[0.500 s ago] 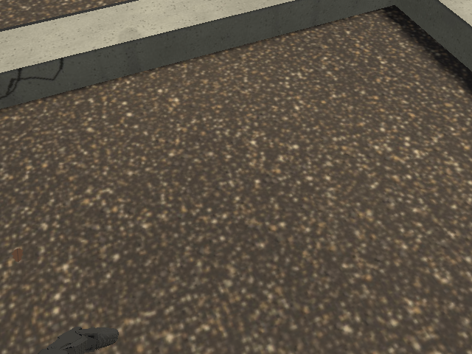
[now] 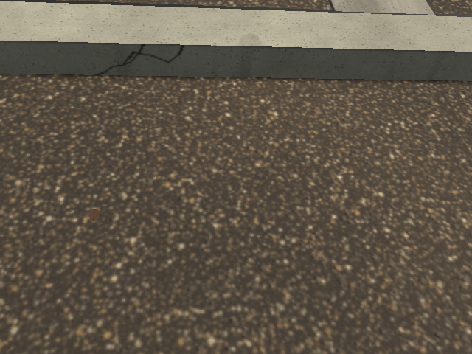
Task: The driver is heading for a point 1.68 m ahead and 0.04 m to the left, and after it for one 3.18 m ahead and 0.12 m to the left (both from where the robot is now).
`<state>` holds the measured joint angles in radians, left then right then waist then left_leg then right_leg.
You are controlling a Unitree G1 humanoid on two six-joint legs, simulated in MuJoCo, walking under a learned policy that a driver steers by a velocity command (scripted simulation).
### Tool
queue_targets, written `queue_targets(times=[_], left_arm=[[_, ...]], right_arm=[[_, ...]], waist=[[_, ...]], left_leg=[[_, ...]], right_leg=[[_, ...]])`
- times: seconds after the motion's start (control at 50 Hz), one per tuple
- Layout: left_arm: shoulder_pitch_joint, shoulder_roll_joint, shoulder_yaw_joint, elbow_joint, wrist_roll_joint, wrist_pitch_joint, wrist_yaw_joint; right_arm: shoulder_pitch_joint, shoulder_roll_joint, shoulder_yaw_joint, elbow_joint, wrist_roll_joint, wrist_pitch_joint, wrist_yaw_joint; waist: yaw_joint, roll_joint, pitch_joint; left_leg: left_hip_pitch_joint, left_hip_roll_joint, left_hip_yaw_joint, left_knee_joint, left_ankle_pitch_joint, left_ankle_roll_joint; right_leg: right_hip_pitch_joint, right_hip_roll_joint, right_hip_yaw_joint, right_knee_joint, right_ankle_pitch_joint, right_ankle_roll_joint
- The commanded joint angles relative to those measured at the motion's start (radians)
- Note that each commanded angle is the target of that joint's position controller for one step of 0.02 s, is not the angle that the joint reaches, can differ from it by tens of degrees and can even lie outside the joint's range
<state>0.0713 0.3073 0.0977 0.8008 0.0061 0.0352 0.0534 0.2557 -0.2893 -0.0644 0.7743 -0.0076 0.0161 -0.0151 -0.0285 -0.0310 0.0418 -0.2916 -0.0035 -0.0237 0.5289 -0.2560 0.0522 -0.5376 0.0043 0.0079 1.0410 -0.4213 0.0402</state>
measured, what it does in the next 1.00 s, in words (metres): steps on the spot: right foot, then left foot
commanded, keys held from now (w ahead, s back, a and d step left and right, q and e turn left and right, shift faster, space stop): q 0.14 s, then no key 0.56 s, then w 0.30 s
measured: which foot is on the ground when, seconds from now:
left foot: down 0.00-0.38, up 0.40-0.62, down 0.64-0.96, up 0.98-1.00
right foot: up 0.00-0.34, down 0.36-1.00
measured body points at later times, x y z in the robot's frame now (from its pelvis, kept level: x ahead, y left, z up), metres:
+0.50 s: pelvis +0.02 -0.03 +0.00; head +0.05 -0.04 +0.45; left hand +0.10 +0.26 -0.11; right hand +0.22 -0.28 -0.11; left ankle -0.02 +0.09 -0.71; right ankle +0.05 -0.15 -0.74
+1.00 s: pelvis +0.07 -0.03 -0.01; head +0.08 -0.05 +0.44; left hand +0.10 +0.27 -0.12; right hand +0.17 -0.29 -0.15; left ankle -0.02 +0.10 -0.72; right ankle +0.07 -0.13 -0.74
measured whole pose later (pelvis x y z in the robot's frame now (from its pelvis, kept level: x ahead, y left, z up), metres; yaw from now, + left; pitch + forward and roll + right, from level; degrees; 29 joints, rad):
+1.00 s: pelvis +0.07 -0.03 -0.01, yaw +11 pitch -1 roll +0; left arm 0.21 0.29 0.06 0.98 -0.02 -0.09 -0.02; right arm 0.32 -0.28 -0.05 0.87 0.02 -0.02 -0.02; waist 0.00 0.04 0.01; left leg -0.20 0.01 -0.08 0.69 -0.44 0.00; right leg -0.23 0.02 -0.04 0.55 -0.31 -0.06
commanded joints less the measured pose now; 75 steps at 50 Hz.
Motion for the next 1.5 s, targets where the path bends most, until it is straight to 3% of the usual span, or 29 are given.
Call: queue_targets(times=[0.02, 0.26, 0.34, 0.36, 0.38, 0.4, 0.44, 0.5, 0.6, 0.66, 0.72, 0.76, 0.8, 0.86, 0.94, 0.96, 0.98, 1.0, 1.02, 1.1, 1.2, 1.3, 1.36, 1.4, 1.42, 1.44, 1.46, 1.48, 1.5], left_arm=[[-0.025, 0.083, 0.027, -0.058, -0.002, -0.020, 0.006], [-0.028, 0.075, 0.005, -0.044, -0.021, -0.049, -0.027], [0.042, 0.065, -0.003, -0.017, -0.016, -0.066, -0.047], [0.057, 0.093, 0.000, -0.013, -0.003, -0.069, -0.048], [0.070, 0.160, 0.009, -0.021, 0.017, -0.068, -0.044], [0.030, 0.165, 0.004, -0.013, 0.027, -0.063, -0.043], [0.003, 0.100, -0.016, -0.020, 0.020, -0.070, -0.044], [-0.013, 0.112, -0.020, -0.002, -0.004, -0.074, -0.036], [0.004, 0.098, -0.030, 0.041, -0.012, -0.044, -0.039], [0.092, 0.087, -0.038, 0.067, 0.007, -0.068, -0.056], [0.020, 0.066, -0.046, 0.087, 0.001, -0.058, -0.048], [0.023, 0.063, -0.044, 0.092, -0.011, -0.045, -0.038], [-0.017, 0.055, -0.043, 0.071, -0.025, -0.060, -0.038], [-0.027, 0.062, -0.036, 0.060, -0.042, -0.103, -0.057], [0.193, 0.065, -0.019, 0.176, -0.030, -0.125, -0.079], [0.294, 0.098, -0.008, 0.205, -0.026, -0.123, -0.077], [0.388, 0.210, 0.014, 0.214, -0.028, -0.124, -0.074], [0.378, 0.208, 0.006, 0.209, -0.010, -0.134, -0.081], [0.299, 0.149, -0.013, 0.184, -0.012, -0.144, -0.078], [0.258, 0.080, -0.041, 0.158, -0.010, -0.142, -0.073], [0.309, 0.121, -0.040, 0.166, -0.009, -0.122, -0.048], [0.369, 0.134, -0.035, 0.185, -0.025, -0.116, -0.043], [0.353, 0.154, -0.023, 0.180, -0.026, -0.107, -0.042], [0.333, 0.157, -0.021, 0.170, -0.017, -0.091, -0.041], [0.335, 0.131, -0.034, 0.151, -0.002, -0.089, -0.038], [0.468, -0.022, -0.075, 0.130, -0.004, -0.106, -0.047], [0.426, 0.044, -0.062, 0.142, -0.024, -0.133, -0.057], [0.320, 0.125, -0.036, 0.101, -0.055, -0.148, -0.062], [0.259, 0.125, -0.037, 0.086, -0.057, -0.156, -0.058]], right_arm=[[-0.058, -0.152, -0.032, -0.088, 0.012, -0.023, -0.018], [-0.065, -0.176, -0.040, -0.112, 0.006, 0.009, -0.020], [-0.113, -0.150, -0.022, -0.108, 0.021, 0.018, -0.019], [-0.088, -0.134, -0.016, -0.103, 0.017, 0.014, -0.020], [-0.047, -0.094, -0.003, -0.104, -0.008, 0.006, -0.018], [-0.027, -0.088, -0.005, -0.107, -0.001, -0.001, -0.015], [-0.091, -0.167, -0.028, -0.101, 0.001, -0.002, -0.020], [-0.084, -0.129, -0.029, -0.080, 0.008, 0.018, -0.024], [-0.059, -0.061, -0.009, -0.026, 0.016, 0.009, -0.014], [-0.083, -0.184, -0.031, -0.026, 0.002, 0.018, -0.018], [-0.074, -0.100, -0.011, 0.006, -0.010, 0.006, -0.002], [-0.042, -0.135, -0.021, 0.025, 0.002, -0.004, -0.005], [0.024, -0.170, -0.027, 0.039, 0.007, -0.019, -0.009], [0.025, -0.171, -0.028, 0.042, 0.015, -0.048, -0.017], [-0.076, -0.136, -0.019, 0.011, 0.030, -0.050, -0.010], [-0.095, -0.083, -0.004, -0.003, 0.020, -0.055, -0.008], [-0.100, -0.022, 0.012, -0.044, 0.015, -0.069, -0.008], [-0.110, -0.077, -0.004, -0.061, 0.046, -0.085, -0.015], [-0.096, -0.110, -0.013, -0.053, 0.065, -0.097, -0.011], [-0.115, -0.089, -0.019, -0.038, 0.026, -0.114, 0.015], [-0.255, -0.008, 0.010, -0.091, 0.025, -0.106, 0.037], [-0.365, -0.029, 0.016, -0.136, 0.038, -0.109, 0.057], [-0.323, -0.079, -0.001, -0.136, 0.035, -0.112, 0.063], [-0.084, -0.143, -0.037, -0.067, 0.033, -0.106, 0.050], [0.097, -0.185, -0.054, -0.024, 0.029, -0.099, 0.038], [0.180, -0.279, -0.072, 0.004, 0.007, -0.096, 0.039], [0.165, -0.189, -0.044, 0.003, 0.014, -0.097, 0.044], [0.069, -0.147, -0.028, -0.001, 0.019, -0.103, 0.045], [-0.008, -0.124, -0.020, -0.013, 0.017, -0.108, 0.047]], waist=[[0.032, 0.153, -0.107], [-0.012, 0.190, -0.121], [0.040, 0.164, -0.118], [0.036, 0.126, -0.123], [0.002, -0.038, -0.158], [-0.037, -0.175, -0.119], [0.018, -0.150, -0.099], [0.012, -0.113, -0.082], [0.010, -0.125, -0.105], [0.079, 0.061, -0.122], [0.036, 0.077, -0.089], [0.024, 0.147, -0.020], [-0.007, 0.237, 0.063], [0.001, 0.259, 0.119], [0.115, 0.158, 0.025], [0.149, 0.055, -0.007], [0.160, -0.216, -0.048], [0.155, -0.227, -0.012], [0.114, -0.133, 0.066], [0.084, -0.067, 0.056], [0.112, -0.046, 0.058], [0.122, -0.057, 0.104], [0.061, -0.067, 0.054], [-0.071, -0.073, -0.108], [-0.145, -0.027, -0.235], [-0.072, 0.264, -0.406], [-0.091, 0.259, -0.417], [-0.069, 0.210, -0.221], [-0.040, 0.128, -0.126]], left_leg=[[0.164, 0.216, -0.290, -0.212, 0.341, 0.145], [0.161, 0.196, -0.368, -0.148, 0.399, 0.178], [0.136, 0.150, -0.374, -0.085, 0.414, 0.126], [0.087, 0.116, -0.356, -0.066, 0.309, 0.081], [0.009, 0.022, -0.260, 0.064, 0.099, 0.023], [-0.076, -0.077, -0.152, 0.102, -0.195, -0.030], [-0.088, -0.036, -0.116, 0.271, -0.304, -0.092], [-0.116, 0.005, -0.114, 0.349, -0.282, -0.140], [0.115, -0.009, 0.007, -0.119, 0.043, -0.124], [0.237, 0.086, -0.093, -0.089, 0.339, -0.036], [0.120, 0.060, -0.096, -0.140, 0.047, -0.013], [0.079, 0.073, -0.148, -0.190, -0.287, 0.023], [0.069, 0.197, -0.346, -0.314, -0.547, 0.102], [0.079, 0.294, -0.466, -0.363, -0.469, 0.161], [-0.088, 0.148, -0.213, -0.220, -0.229, 0.071], [-0.169, 0.084, -0.124, -0.036, -0.156, 0.030], [-0.340, -0.038, 0.014, 0.293, -0.201, -0.045], [-0.466, -0.040, -0.053, 0.502, -0.348, -0.047], [-0.536, 0.030, -0.098, 0.591, -0.270, -0.024], [-0.495, 0.117, -0.038, 0.497, 0.016, -0.016], [-0.391, 0.083, 0.043, 0.195, 0.189, -0.073], [-0.299, 0.054, 0.047, 0.021, 0.291, -0.047], [-0.212, 0.027, 0.050, -0.009, 0.230, 0.004], [0.106, -0.030, 0.094, -0.011, 0.202, 0.057], [0.411, 0.083, -0.028, 0.029, 0.168, 0.103], [0.737, 0.350, -0.539, -0.079, -0.126, 0.263], [0.698, 0.385, -0.764, -0.254, -0.257, 0.266], [0.551, 0.354, -0.613, -0.275, -0.244, 0.212], [0.395, 0.314, -0.470, -0.296, -0.127, 0.188]], right_leg=[[-0.101, -0.005, 0.065, 0.084, 0.077, 0.016], [0.123, 0.005, 0.056, -0.332, 0.066, 0.043], [0.301, 0.007, 0.030, -0.656, 0.271, -0.005], [0.393, -0.047, 0.072, -0.704, 0.406, -0.030], [0.492, -0.206, 0.223, -0.701, 0.617, -0.090], [0.451, -0.305, 0.332, -0.693, 0.717, -0.232], [0.413, -0.322, 0.360, -0.728, 0.610, -0.301], [0.427, -0.274, 0.284, -0.703, 0.627, -0.261], [0.411, -0.168, 0.155, -0.638, 0.679, -0.199], [0.328, -0.075, 0.088, -0.644, 0.370, -0.079], [0.377, -0.024, 0.016, -0.597, 0.200, -0.029], [0.281, 0.027, -0.036, -0.507, -0.012, -0.040], [0.135, 0.042, -0.065, -0.364, -0.057, -0.053], [0.050, -0.030, 0.002, -0.276, -0.080, -0.105], [0.496, 0.023, -0.065, -0.559, 0.193, -0.111], [0.608, -0.063, 0.070, -0.626, 0.130, -0.129], [0.722, -0.279, 0.461, -0.799, -0.048, -0.242], [0.682, -0.402, 0.718, -0.897, -0.196, -0.352], [0.649, -0.387, 0.655, -0.898, -0.244, -0.340], [0.619, -0.248, 0.314, -0.906, 0.141, -0.230], [0.536, -0.192, 0.126, -0.926, 0.424, -0.227], [0.529, -0.237, 0.091, -0.940, 0.446, -0.221], [0.619, -0.268, 0.068, -0.836, 0.717, -0.192], [0.587, -0.219, 0.015, -0.548, 1.018, -0.155], [0.388, -0.181, 0.003, -0.281, 0.825, -0.127], [0.021, 0.015, -0.013, 0.127, 0.193, -0.063], [-0.085, 0.031, 0.130, 0.260, -0.132, -0.077], [-0.177, -0.027, 0.114, 0.304, -0.076, -0.094], [-0.154, -0.079, 0.087, 0.264, 0.020, -0.102]])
